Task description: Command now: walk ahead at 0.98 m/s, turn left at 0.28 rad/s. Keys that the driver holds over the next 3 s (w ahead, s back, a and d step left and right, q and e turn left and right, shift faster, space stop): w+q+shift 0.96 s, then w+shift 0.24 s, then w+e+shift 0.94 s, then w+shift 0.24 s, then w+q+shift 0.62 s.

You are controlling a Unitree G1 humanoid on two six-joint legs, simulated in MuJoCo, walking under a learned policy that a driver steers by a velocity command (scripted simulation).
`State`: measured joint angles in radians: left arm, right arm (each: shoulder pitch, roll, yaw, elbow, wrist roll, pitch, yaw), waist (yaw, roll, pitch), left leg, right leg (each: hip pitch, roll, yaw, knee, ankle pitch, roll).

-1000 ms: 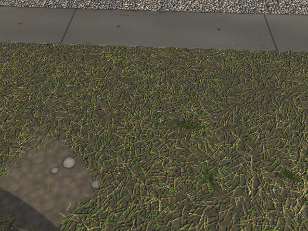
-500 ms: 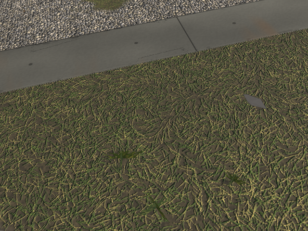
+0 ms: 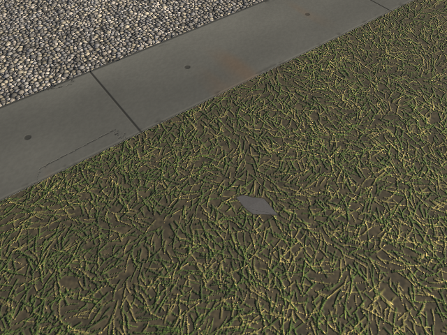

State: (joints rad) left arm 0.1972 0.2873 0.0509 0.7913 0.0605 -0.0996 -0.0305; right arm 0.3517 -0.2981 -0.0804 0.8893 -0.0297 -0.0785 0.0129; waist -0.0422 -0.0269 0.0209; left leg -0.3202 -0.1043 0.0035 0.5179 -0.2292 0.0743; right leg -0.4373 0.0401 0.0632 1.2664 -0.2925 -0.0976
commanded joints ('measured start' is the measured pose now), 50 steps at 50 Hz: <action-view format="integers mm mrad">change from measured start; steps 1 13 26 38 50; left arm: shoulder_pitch -42 227 112 55 -226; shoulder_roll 3 217 53 149 51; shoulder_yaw -27 25 4 -8 -51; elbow -137 -146 5 -184 -280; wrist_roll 26 12 -38 -26 -32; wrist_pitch -1 -19 -51 -39 36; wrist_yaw -8 54 28 33 6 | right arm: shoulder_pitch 63 91 -304 48 45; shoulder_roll -37 -98 0 -259 -182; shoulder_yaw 6 -19 39 -55 -30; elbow -21 -90 -307 -202 -157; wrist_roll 15 49 -2 6 40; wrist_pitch -33 -34 65 81 -7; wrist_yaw -1 14 83 -10 5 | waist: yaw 62 239 14 -51 -23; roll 73 -42 -45 7 59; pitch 27 -298 75 -127 30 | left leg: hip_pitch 111 -160 -453 579 48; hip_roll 262 79 206 349 109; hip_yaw -503 -212 36 -749 -364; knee -319 480 504 -277 -302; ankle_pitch -79 251 219 -175 430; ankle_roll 211 46 39 361 173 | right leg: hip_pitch -260 755 335 -476 39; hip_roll -111 -293 -260 -98 -89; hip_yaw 42 194 -220 24 -72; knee -119 -782 -1138 275 -637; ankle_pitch -37 -178 460 -64 417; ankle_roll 53 26 51 112 130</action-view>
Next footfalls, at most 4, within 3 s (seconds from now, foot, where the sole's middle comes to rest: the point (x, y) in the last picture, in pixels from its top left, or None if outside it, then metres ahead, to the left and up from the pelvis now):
0.26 right None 0.42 -0.13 -0.77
0.68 left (167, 253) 0.75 0.19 -0.77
1.10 right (129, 159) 1.16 0.36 -0.77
1.52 left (19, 158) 1.19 0.78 -0.77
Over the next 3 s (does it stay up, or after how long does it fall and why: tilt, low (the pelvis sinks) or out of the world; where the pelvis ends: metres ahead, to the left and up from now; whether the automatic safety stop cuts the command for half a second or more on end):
stays up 2.27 1.19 -0.20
